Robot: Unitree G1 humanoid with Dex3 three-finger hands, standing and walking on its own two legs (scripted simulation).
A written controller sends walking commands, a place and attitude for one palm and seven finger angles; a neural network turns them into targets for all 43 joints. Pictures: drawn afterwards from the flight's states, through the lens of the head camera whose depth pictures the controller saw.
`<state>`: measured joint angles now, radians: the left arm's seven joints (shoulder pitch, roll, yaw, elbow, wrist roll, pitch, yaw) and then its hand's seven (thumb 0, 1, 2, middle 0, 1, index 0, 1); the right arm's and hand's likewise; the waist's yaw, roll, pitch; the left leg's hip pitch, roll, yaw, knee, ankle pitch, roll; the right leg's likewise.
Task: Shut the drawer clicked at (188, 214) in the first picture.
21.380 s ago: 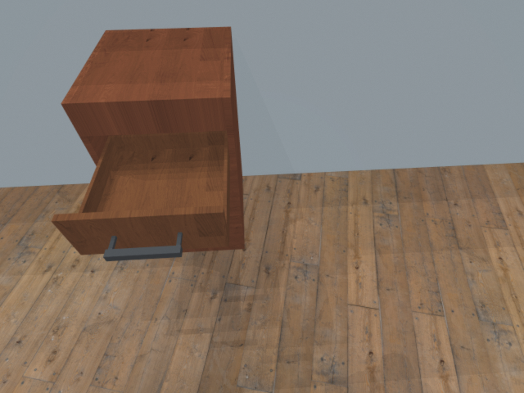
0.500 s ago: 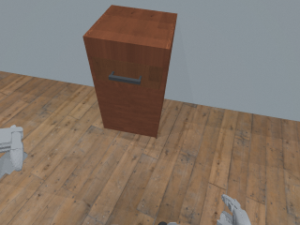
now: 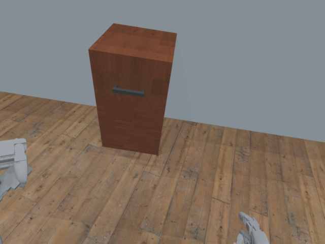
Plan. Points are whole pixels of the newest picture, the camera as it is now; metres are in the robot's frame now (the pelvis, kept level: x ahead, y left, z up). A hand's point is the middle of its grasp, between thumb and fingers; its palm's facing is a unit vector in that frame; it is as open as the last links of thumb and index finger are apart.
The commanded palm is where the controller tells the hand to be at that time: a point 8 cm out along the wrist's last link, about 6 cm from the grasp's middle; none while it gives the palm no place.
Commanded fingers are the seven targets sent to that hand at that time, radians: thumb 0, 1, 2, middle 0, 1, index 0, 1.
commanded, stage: stop stepping back and stand still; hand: left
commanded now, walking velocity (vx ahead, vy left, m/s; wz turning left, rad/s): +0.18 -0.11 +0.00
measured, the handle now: (129, 90) +0.95 +0.20 -0.17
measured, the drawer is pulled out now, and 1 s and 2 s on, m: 0.00 0.00 0.00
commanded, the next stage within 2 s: let the arm hang, fingers relaxed in 0.24 s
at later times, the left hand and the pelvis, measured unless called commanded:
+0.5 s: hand (77, 211) +0.21 +0.21 -0.02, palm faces +0.12 -0.93 -0.34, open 3.1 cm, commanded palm none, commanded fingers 0.00 0.90 0.90 -1.04 -1.21 -1.04 -1.21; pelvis -0.02 -0.01 +0.00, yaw +2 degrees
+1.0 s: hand out of the picture -0.03 +0.18 -0.16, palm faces +0.03 -0.97 -0.26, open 6.2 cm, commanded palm none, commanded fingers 0.00 0.90 0.90 -0.20 -0.30 -0.20 -0.30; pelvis -0.02 -0.02 +0.01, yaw +0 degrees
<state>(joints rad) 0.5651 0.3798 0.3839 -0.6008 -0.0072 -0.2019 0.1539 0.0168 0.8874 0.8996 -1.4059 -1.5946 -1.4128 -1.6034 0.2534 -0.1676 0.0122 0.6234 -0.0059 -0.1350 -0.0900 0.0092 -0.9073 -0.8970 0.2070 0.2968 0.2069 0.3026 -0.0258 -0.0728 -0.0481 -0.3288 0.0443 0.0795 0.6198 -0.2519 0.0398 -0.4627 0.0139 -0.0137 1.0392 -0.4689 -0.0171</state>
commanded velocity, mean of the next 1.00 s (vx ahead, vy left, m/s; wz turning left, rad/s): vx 0.01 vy -0.01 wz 0.00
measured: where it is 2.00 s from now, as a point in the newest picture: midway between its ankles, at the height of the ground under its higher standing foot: outside the picture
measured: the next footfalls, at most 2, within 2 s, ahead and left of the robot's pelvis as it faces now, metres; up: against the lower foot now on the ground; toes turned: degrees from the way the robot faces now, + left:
right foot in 0.16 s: +0.09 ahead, -0.14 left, +0.00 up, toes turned +3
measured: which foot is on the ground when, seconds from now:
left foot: down 0.00-1.00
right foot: up 0.00-0.14, down 0.16-1.00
